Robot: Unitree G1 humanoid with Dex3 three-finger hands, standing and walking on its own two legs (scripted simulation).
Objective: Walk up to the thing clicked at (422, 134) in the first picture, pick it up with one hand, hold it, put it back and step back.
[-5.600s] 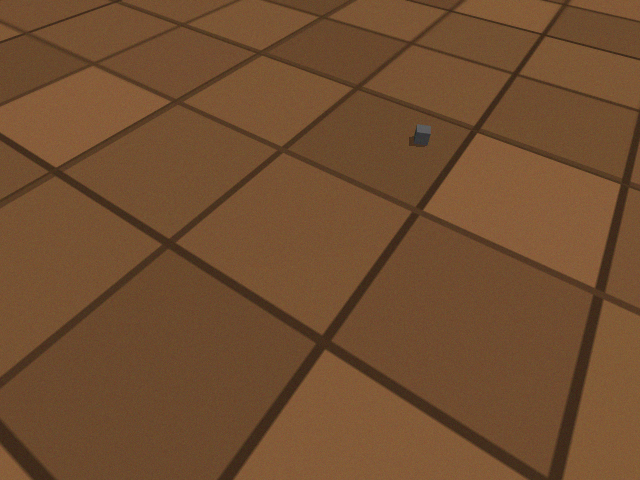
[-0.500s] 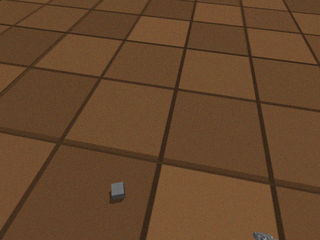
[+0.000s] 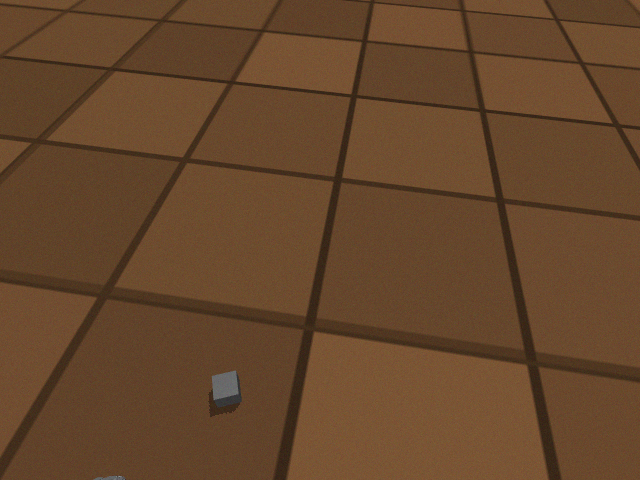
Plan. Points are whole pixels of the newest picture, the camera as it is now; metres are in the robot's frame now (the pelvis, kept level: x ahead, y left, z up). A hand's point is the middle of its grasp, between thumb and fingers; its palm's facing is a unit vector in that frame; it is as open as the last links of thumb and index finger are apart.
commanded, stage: walk up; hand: left
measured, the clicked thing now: (226, 389) +0.47 +0.27 -0.75
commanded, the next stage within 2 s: stand in 0.48 s
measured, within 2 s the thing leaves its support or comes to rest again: neither
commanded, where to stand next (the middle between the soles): +0.04 -0.02 m, yaw -1 degrees
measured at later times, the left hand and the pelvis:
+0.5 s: hand out of the picture +0.09 +0.26 -0.16, palm faces +0.00 -0.94 -0.33, open 7.4 cm; pelvis +0.01 +0.00 +0.00, yaw +0 degrees
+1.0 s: hand out of the picture +0.09 +0.26 -0.15, palm faces -0.01 -0.94 -0.34, open 7.4 cm; pelvis +0.02 +0.00 +0.00, yaw +0 degrees
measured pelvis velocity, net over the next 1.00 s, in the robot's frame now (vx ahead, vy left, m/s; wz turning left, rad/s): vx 0.02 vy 0.00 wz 0.01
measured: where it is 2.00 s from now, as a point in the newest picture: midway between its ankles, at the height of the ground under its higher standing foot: outside the picture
